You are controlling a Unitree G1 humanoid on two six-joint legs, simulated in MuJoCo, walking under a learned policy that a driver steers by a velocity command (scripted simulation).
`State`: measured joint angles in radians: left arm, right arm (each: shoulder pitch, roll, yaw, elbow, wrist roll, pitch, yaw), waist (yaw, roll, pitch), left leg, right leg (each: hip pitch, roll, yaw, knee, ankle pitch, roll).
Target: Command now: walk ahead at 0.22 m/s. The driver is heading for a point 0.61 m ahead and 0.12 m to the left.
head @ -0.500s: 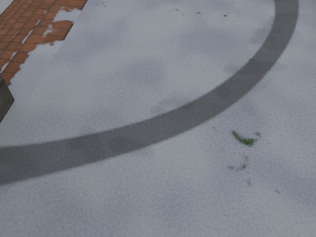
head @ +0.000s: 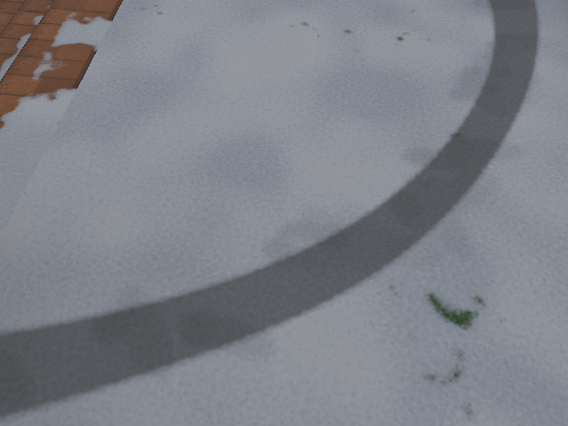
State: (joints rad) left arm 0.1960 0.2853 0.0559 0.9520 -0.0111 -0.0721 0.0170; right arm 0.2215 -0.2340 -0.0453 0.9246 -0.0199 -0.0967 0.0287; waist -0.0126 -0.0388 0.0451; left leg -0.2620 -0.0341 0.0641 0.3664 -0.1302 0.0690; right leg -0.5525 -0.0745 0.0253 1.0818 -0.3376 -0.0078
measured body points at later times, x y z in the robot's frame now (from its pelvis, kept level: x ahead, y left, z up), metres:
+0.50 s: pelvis +0.11 -0.03 -0.01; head +0.13 -0.04 +0.44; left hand +0.23 +0.23 -0.14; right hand +0.16 -0.29 -0.16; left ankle +0.04 +0.08 -0.74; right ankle +0.16 -0.14 -0.74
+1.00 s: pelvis +0.07 +0.03 +0.01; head +0.07 +0.07 +0.46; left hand +0.13 +0.35 -0.12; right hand +0.19 -0.23 -0.10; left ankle +0.04 +0.10 -0.74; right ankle +0.16 -0.12 -0.67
